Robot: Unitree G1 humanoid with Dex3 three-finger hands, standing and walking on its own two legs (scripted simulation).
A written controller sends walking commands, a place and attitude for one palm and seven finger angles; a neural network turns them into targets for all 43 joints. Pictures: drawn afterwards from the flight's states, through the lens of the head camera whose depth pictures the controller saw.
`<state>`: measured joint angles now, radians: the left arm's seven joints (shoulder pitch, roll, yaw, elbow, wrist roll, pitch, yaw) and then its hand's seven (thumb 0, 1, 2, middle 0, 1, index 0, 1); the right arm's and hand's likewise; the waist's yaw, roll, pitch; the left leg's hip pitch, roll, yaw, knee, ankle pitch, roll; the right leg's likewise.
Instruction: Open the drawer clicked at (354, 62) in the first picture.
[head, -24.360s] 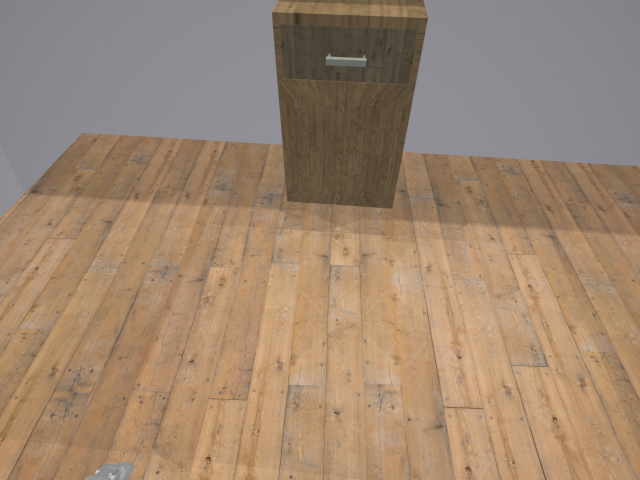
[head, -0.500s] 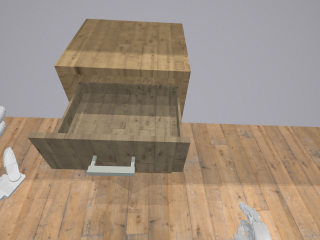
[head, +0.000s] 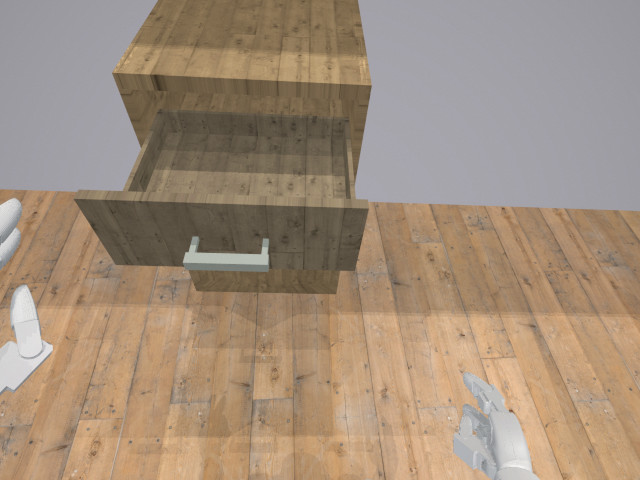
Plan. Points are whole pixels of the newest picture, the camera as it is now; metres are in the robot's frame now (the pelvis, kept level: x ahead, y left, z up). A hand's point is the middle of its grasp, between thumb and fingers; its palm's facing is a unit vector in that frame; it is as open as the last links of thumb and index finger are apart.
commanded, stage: stop stepping back and stand still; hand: left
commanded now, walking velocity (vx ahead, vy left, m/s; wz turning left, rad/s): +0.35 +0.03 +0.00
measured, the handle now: (228, 252) +0.46 +0.18 -0.07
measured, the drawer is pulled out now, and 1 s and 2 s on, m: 0.30 0.30 0.30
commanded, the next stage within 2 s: let the arm hang, fingers relaxed in 0.62 s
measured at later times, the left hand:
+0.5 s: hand (22, 430) +0.13 +0.22 +0.17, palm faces +0.33 -0.80 -0.50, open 7.4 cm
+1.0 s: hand out of the picture +0.01 +0.16 -0.16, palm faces +0.02 -0.99 -0.17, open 7.3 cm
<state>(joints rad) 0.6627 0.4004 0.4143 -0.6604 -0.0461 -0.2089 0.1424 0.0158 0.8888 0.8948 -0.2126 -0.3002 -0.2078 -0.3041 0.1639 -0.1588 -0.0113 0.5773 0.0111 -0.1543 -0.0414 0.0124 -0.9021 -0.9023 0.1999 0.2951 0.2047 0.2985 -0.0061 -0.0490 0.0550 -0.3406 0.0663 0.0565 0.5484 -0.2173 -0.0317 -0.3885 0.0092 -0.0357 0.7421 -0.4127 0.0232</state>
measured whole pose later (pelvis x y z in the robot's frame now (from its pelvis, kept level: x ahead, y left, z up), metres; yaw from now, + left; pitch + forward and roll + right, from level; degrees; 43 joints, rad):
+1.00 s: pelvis -0.06 -0.01 +0.01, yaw +1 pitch -2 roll +0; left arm 0.27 0.16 0.01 0.85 0.01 0.07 0.03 0.00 0.94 0.89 -0.20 -0.30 -0.19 -0.30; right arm 0.21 -0.17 0.02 0.89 -0.01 0.00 -0.01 0.01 -0.91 -0.90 0.20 0.29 0.20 0.30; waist -0.03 -0.02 0.06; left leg -0.23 -0.02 0.03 0.53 -0.27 0.03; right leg -0.21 0.00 -0.02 0.52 -0.28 0.00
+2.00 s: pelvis -0.05 -0.02 +0.01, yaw +0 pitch -2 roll +0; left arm 0.27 0.13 0.00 1.14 0.01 0.00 0.04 0.00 0.91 0.90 -0.20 -0.30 -0.20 -0.30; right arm 0.30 -0.13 0.00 1.13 -0.01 0.00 -0.04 0.00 -0.91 -0.90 0.20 0.29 0.20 0.30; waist -0.02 0.01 0.09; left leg -0.15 -0.01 0.04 0.39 -0.21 0.02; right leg -0.14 0.00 -0.01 0.40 -0.23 -0.01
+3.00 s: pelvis -0.04 -0.02 +0.02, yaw +0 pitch -2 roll +0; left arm 0.26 0.13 0.01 1.15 0.01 -0.01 0.04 0.00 0.91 0.90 -0.20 -0.30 -0.20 -0.30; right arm 0.28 -0.11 0.00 1.14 -0.01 0.00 -0.04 0.00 -0.91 -0.90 0.20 0.29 0.20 0.30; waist -0.02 0.00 0.09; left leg -0.13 -0.01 0.04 0.36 -0.21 0.02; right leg -0.12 0.00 0.00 0.38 -0.23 -0.01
